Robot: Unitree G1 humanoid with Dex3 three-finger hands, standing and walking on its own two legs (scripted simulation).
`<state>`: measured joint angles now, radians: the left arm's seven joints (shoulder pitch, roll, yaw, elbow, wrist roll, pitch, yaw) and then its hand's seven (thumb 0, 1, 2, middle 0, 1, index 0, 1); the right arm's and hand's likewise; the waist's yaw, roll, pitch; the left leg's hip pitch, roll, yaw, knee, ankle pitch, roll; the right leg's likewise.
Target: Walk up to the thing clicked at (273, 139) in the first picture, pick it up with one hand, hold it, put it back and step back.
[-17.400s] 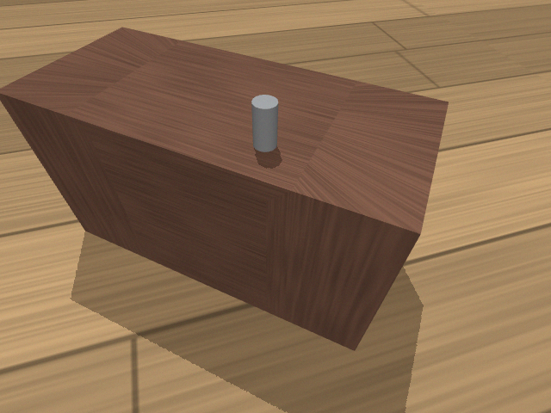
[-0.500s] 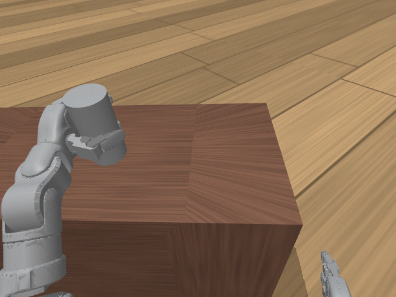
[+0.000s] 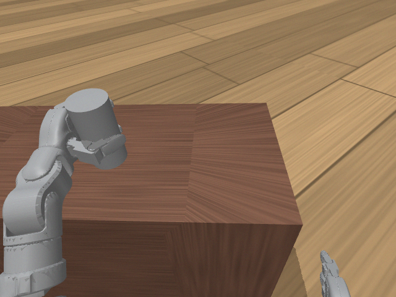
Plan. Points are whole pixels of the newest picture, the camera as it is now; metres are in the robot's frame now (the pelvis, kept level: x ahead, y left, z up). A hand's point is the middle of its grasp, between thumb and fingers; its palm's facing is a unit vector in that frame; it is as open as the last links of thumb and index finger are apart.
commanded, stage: hold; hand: left
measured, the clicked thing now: (99, 131) +0.33 +0.17 +0.24
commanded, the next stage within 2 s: crouch in 0.62 s
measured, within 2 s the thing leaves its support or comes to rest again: neither
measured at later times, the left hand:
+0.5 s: hand (102, 130) +0.33 +0.16 +0.24, palm faces +0.06 -1.00 -0.01, open 9.4 cm
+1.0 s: hand (106, 135) +0.35 +0.17 +0.22, palm faces +0.09 -1.00 +0.02, open 9.4 cm
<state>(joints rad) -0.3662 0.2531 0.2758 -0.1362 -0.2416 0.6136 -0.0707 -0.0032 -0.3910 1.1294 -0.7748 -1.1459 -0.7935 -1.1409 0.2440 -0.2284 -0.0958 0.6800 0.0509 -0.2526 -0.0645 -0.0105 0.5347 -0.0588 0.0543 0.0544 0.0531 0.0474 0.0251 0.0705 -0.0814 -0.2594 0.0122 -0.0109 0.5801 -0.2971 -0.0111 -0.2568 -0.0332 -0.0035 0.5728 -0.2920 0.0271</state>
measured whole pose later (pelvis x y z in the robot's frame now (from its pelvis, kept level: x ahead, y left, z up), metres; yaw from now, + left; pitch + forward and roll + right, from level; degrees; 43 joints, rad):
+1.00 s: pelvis +0.00 +0.00 +0.00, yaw +0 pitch -1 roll +0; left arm -0.42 0.25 0.26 0.00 -0.23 0.58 -0.06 0.00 -0.40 1.13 -0.78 -1.14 -0.80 -1.13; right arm 0.22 -0.22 -0.08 0.71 0.04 -0.27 -0.07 -0.01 0.56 -0.05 0.05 0.05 0.05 0.05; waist 0.02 0.06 -0.07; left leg -0.27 0.01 -0.01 0.57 -0.28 -0.01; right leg -0.27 -0.04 -0.01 0.58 -0.29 0.03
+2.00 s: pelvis +0.00 +0.00 -0.01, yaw -2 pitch +8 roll -1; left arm -0.64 0.33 0.27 0.80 -0.16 -0.12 -0.07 0.00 -0.38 1.12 -0.78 -1.13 -0.80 -1.12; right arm 0.25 -0.21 -0.04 0.53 0.02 -0.14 -0.05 -0.01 0.54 -0.06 0.06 0.05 0.06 0.05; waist -0.07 0.01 -0.08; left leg -0.50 0.03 0.00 0.70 -0.34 -0.01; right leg -0.49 -0.01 0.02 0.67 -0.31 0.03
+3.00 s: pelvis +0.00 +0.00 -0.05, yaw -2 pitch +17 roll -2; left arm -0.67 0.35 0.32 0.93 -0.12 -0.33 -0.08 0.00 -0.39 1.13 -0.79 -1.12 -0.80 -1.12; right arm 0.35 -0.22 -0.04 0.18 -0.01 -0.03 0.00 -0.01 0.51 -0.07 0.06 0.05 0.06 0.05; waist -0.13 0.00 -0.13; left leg -0.82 0.04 -0.02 0.98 -0.46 -0.01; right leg -0.81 0.00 0.00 0.93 -0.42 0.03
